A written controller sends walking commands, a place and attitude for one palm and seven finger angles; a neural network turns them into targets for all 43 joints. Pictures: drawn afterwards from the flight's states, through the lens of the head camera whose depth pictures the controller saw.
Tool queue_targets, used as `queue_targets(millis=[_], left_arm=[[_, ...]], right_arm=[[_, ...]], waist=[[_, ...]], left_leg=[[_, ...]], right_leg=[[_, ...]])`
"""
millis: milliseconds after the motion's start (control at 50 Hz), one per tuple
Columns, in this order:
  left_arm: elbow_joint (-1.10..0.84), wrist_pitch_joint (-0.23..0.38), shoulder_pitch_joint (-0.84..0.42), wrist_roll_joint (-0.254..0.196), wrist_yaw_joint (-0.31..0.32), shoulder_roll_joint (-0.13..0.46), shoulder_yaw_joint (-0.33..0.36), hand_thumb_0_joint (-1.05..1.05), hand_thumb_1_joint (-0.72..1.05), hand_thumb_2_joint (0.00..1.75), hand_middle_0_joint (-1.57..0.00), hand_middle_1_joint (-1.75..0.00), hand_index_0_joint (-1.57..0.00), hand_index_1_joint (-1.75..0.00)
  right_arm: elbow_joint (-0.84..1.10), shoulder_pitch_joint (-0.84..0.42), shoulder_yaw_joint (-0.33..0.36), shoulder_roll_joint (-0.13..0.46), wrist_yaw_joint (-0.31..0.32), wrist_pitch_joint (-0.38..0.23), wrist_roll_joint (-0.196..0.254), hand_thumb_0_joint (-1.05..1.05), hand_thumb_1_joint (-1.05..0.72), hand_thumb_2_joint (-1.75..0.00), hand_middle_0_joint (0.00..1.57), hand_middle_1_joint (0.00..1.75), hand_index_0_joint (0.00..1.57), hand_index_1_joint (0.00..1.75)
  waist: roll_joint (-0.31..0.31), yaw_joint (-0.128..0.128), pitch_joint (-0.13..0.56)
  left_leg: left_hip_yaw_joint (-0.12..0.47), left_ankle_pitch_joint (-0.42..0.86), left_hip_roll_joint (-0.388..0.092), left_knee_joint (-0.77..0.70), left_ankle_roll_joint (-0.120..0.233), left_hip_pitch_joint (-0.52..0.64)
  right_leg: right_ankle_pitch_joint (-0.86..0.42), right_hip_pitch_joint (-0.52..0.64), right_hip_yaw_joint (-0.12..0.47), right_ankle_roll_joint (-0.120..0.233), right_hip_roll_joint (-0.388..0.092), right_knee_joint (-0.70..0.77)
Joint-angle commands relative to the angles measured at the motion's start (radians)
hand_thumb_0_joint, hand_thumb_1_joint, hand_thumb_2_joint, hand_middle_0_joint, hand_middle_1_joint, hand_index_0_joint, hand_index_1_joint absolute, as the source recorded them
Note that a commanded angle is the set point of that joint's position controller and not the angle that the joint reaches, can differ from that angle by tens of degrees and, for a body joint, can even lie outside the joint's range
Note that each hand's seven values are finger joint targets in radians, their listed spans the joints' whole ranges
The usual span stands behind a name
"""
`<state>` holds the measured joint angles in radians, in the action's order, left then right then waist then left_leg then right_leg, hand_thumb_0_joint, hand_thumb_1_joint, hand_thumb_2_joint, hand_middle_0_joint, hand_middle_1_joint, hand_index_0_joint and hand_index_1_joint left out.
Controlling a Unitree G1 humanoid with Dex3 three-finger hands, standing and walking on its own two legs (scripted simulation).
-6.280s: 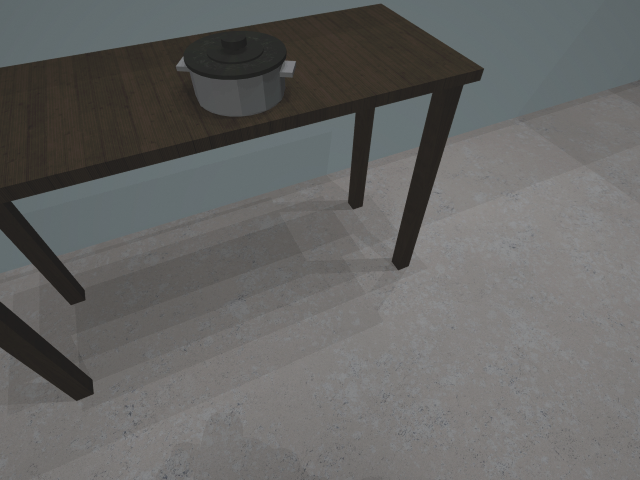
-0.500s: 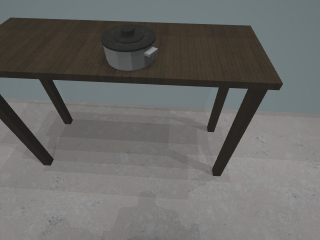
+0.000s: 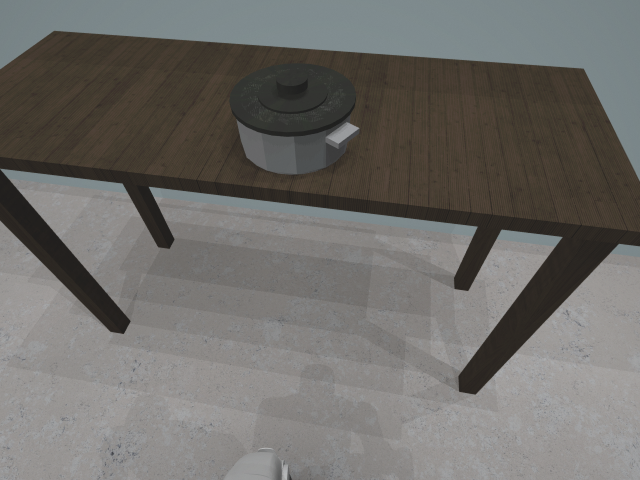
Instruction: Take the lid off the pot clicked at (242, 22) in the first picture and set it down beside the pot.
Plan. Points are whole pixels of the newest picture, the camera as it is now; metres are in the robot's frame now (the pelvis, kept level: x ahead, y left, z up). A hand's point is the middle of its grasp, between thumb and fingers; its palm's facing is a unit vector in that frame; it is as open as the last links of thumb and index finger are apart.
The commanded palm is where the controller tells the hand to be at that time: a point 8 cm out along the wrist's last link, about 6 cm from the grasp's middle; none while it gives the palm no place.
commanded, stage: take the last steps up to it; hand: left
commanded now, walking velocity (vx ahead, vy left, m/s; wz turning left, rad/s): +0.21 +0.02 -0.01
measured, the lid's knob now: (292, 82) +0.65 +0.12 +0.15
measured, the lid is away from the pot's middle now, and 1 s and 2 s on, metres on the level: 0.00 0.00 0.00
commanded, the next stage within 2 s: come to a stop and stand still in 0.16 s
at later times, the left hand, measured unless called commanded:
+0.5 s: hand (220, 399) +0.24 +0.20 -0.16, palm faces -0.03 -0.97 -0.24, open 7.3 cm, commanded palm none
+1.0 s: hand (137, 468) +0.14 +0.29 -0.17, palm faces +0.04 -0.97 -0.24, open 7.4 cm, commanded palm none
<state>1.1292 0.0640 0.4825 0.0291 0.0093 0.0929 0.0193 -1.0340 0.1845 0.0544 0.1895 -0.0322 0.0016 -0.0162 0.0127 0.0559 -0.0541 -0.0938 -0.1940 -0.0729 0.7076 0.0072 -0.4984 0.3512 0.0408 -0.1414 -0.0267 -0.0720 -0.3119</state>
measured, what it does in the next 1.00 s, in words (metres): walks ahead: left foot, then right foot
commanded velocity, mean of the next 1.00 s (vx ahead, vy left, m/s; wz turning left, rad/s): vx -0.06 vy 0.01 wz -0.01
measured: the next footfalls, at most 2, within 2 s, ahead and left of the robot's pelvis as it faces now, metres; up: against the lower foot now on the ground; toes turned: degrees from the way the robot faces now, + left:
left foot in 0.06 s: +0.14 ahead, +0.13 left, +0.00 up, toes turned +6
right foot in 0.42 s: +0.23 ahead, -0.09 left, +0.00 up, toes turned -7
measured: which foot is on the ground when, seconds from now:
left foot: up 0.00-0.04, down 0.06-0.48, up 0.50-0.76, down 0.78-1.00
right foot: down 0.00-0.06, up 0.08-0.40, down 0.42-0.80, up 0.82-1.00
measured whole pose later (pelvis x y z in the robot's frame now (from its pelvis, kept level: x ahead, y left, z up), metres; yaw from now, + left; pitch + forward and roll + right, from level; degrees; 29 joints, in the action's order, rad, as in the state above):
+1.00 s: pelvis +0.10 +0.09 +0.00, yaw -1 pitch -1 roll -1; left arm 1.02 -0.06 0.24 0.02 0.03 0.24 0.06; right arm -1.01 0.23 0.02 0.15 0.04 0.02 -0.01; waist -0.04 0.02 -0.03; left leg -0.04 -0.20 0.03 0.42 0.06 -0.20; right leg 0.43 -0.36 0.01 -0.02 -0.02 -0.88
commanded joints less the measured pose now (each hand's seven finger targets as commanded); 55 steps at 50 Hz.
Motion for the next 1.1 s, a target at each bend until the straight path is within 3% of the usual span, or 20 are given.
queue_targets(millis=[0,20,40,60,80,140,180,300,360,440,520,620,720,740,760,780,800,900,1000,1080], left_arm=[[-0.032,0.005,0.009,-0.004,0.019,0.200,0.048,0.00,0.90,0.90,-0.20,-0.30,-0.20,-0.30],[-0.041,0.002,0.019,-0.013,0.014,0.169,0.044,0.00,0.90,0.90,-0.20,-0.30,-0.20,-0.30],[-0.059,-0.002,0.072,-0.024,0.007,0.107,0.036,0.00,0.90,0.90,-0.20,-0.30,-0.20,-0.30],[-0.093,0.002,0.010,-0.017,0.011,0.120,0.035,0.00,0.90,0.90,-0.20,-0.30,-0.20,-0.30],[-0.096,-0.003,-0.038,-0.020,0.015,0.111,0.035,0.00,0.90,0.90,-0.20,-0.30,-0.20,-0.30],[-0.090,-0.024,-0.098,-0.007,0.000,0.103,0.037,0.00,0.90,0.90,-0.20,-0.30,-0.20,-0.30],[-0.088,-0.042,-0.060,-0.004,-0.002,0.078,0.037,0.00,0.90,0.90,-0.20,-0.30,-0.20,-0.30],[-0.143,-0.055,-0.145,-0.009,0.004,0.076,0.022,0.00,0.90,0.90,-0.20,-0.30,-0.20,-0.30],[-0.128,-0.050,-0.105,-0.007,0.016,0.135,0.022,0.00,0.90,0.90,-0.20,-0.30,-0.20,-0.30],[-0.155,-0.044,-0.168,-0.014,0.028,0.277,0.042,0.00,0.90,0.90,-0.20,-0.30,-0.20,-0.30],[-0.176,-0.060,-0.195,-0.006,0.046,0.272,0.061,0.00,0.90,0.90,-0.20,-0.30,-0.20,-0.30],[-0.223,-0.077,-0.273,0.001,0.048,0.278,0.074,0.00,0.90,0.90,-0.20,-0.30,-0.20,-0.30],[-0.235,-0.090,-0.322,-0.006,0.036,0.274,0.074,0.00,0.90,0.90,-0.20,-0.30,-0.20,-0.30],[-0.237,-0.096,-0.316,-0.011,0.030,0.245,0.065,0.00,0.90,0.90,-0.20,-0.30,-0.20,-0.30],[-0.250,-0.104,-0.298,-0.017,0.023,0.193,0.056,0.00,0.90,0.90,-0.20,-0.30,-0.20,-0.30],[-0.259,-0.107,-0.306,-0.016,0.024,0.177,0.052,0.00,0.90,0.90,-0.20,-0.30,-0.20,-0.30],[-0.248,-0.120,-0.303,-0.011,0.035,0.191,0.053,0.00,0.90,0.90,-0.20,-0.30,-0.20,-0.30],[-0.164,-0.102,-0.232,-0.013,0.019,0.188,0.045,0.00,0.90,0.90,-0.20,-0.30,-0.20,-0.30],[-0.151,-0.094,-0.232,-0.018,0.021,0.163,0.020,0.00,0.90,0.90,-0.20,-0.30,-0.20,-0.30],[-0.093,-0.079,-0.129,-0.017,0.029,0.162,0.012,0.00,0.90,0.90,-0.20,-0.30,-0.20,-0.30]], right_arm=[[0.030,0.110,0.003,0.053,0.013,-0.054,-0.007,0.00,-0.90,-0.90,0.20,0.30,0.20,0.30],[-0.004,0.252,0.020,0.134,0.027,-0.060,-0.015,0.00,-0.90,-0.90,0.20,0.30,0.20,0.30],[-0.019,0.333,0.045,0.240,0.041,-0.061,-0.021,0.00,-0.90,-0.90,0.20,0.30,0.20,0.30],[-0.018,0.361,0.042,0.250,0.044,-0.049,-0.005,0.00,-0.90,-0.90,0.20,0.30,0.20,0.30],[-0.013,0.288,0.034,0.212,0.053,-0.055,-0.001,0.00,-0.90,-0.90,0.20,0.30,0.20,0.30],[0.033,0.128,-0.002,0.076,0.055,-0.073,-0.004,0.00,-0.90,-0.90,0.20,0.30,0.20,0.30],[0.040,0.100,-0.002,0.059,0.056,-0.081,-0.003,0.00,-0.90,-0.90,0.20,0.30,0.20,0.30],[0.052,0.065,-0.016,0.069,0.063,-0.067,-0.003,0.00,-0.90,-0.90,0.20,0.30,0.20,0.30],[0.030,0.049,-0.017,0.072,0.066,-0.049,0.004,0.00,-0.90,-0.90,0.20,0.30,0.20,0.30],[0.010,0.143,-0.006,0.033,0.063,0.003,0.013,0.00,-0.90,-0.90,0.20,0.30,0.20,0.30],[0.035,0.082,0.012,0.049,0.073,0.025,0.016,0.00,-0.90,-0.90,0.20,0.30,0.20,0.30],[0.062,0.068,0.017,0.038,0.063,0.039,0.017,0.00,-0.90,-0.90,0.20,0.30,0.20,0.30],[0.049,0.171,0.013,0.035,0.054,0.023,0.010,0.00,-0.90,-0.90,0.20,0.30,0.20,0.30],[0.051,0.170,0.014,0.060,0.053,0.015,0.005,0.00,-0.90,-0.90,0.20,0.30,0.20,0.30],[0.080,0.129,0.023,0.129,0.052,0.008,-0.006,0.00,-0.90,-0.90,0.20,0.30,0.20,0.30],[0.120,0.072,0.024,0.178,0.053,0.011,-0.012,0.00,-0.90,-0.90,0.20,0.30,0.20,0.30],[0.123,0.046,0.022,0.179,0.058,0.005,-0.014,0.00,-0.90,-0.90,0.20,0.30,0.20,0.30],[0.105,0.009,-0.007,0.107,0.074,-0.007,0.001,0.00,-0.90,-0.90,0.20,0.30,0.20,0.30],[0.050,0.080,-0.006,0.110,0.073,-0.005,0.002,0.00,-0.90,-0.90,0.20,0.30,0.20,0.30],[0.026,0.073,-0.013,0.106,0.066,-0.007,0.011,0.00,-0.90,-0.90,0.20,0.30,0.20,0.30]], waist=[[-0.137,-0.109,0.030],[0.004,-0.161,0.138],[0.259,-0.155,0.227],[0.187,-0.162,0.208],[0.238,-0.140,0.198],[0.057,-0.068,0.006],[0.073,-0.034,0.027],[0.030,-0.030,0.009],[0.040,-0.006,0.058],[-0.220,-0.056,0.121],[-0.186,-0.017,0.161],[-0.163,-0.034,0.168],[-0.179,-0.092,0.164],[-0.082,-0.091,0.128],[0.160,-0.077,0.081],[0.258,-0.073,0.029],[0.318,-0.073,0.040],[0.077,-0.036,0.039],[0.100,-0.073,0.045],[0.058,-0.043,0.055]], left_leg=[[-0.045,0.038,0.074,-0.192,0.035,0.344],[0.061,0.108,-0.025,-0.219,0.063,0.569],[0.433,0.238,-0.296,-0.295,0.160,0.752],[0.488,0.293,-0.348,-0.358,0.216,0.691],[0.458,0.219,-0.341,-0.403,0.212,0.612],[0.275,0.163,-0.250,-0.481,0.177,0.291],[0.170,0.224,-0.214,-0.491,0.172,0.257],[0.111,0.395,-0.191,-0.424,0.171,0.203],[0.058,0.358,-0.110,-0.283,0.069,0.269],[0.018,-0.142,0.045,-0.105,-0.030,0.233],[0.094,-0.415,0.081,0.233,-0.040,0.088],[0.113,-0.357,0.076,0.230,-0.051,0.118],[0.045,-0.044,0.092,-0.208,-0.043,0.354],[0.096,-0.015,0.043,-0.304,-0.029,0.391],[0.326,0.014,-0.134,-0.422,0.037,0.337],[0.440,0.013,-0.251,-0.502,0.119,0.178],[0.485,0.007,-0.257,-0.526,0.152,0.142],[0.278,0.192,-0.140,-0.460,0.148,0.299],[0.302,0.210,-0.161,-0.468,0.167,0.385],[0.284,0.045,-0.102,-0.444,0.102,0.319]], right_leg=[[-0.612,-0.166,0.046,0.109,-0.162,-0.222],[-0.423,-0.284,0.012,0.080,-0.108,-0.444],[0.158,-0.536,-0.018,0.039,0.032,-0.733],[0.261,-0.594,0.072,0.064,0.042,-0.888],[0.193,-0.636,0.121,0.064,0.009,-0.982],[0.047,-0.585,0.136,0.040,-0.060,-0.916],[0.014,-0.525,0.118,0.024,-0.061,-0.803],[-0.092,-0.350,0.094,0.003,-0.030,-0.414],[-0.339,-0.226,0.095,-0.003,-0.021,-0.161],[-0.926,-0.180,0.336,0.194,-0.260,-0.148],[-1.101,-0.072,0.349,0.296,-0.301,-0.144],[-0.882,-0.161,0.287,0.265,-0.269,-0.116],[-0.399,-0.320,0.233,0.136,-0.172,-0.148],[-0.244,-0.388,0.199,0.091,-0.120,-0.214],[0.007,-0.492,0.120,0.027,-0.005,-0.326],[0.165,-0.468,0.102,0.007,0.052,-0.468],[0.210,-0.456,0.177,0.013,0.058,-0.577],[0.070,-0.479,0.177,0.008,0.047,-0.656],[0.121,-0.380,0.134,0.008,0.028,-0.397],[-0.080,-0.208,0.134,0.019,0.019,-0.084]])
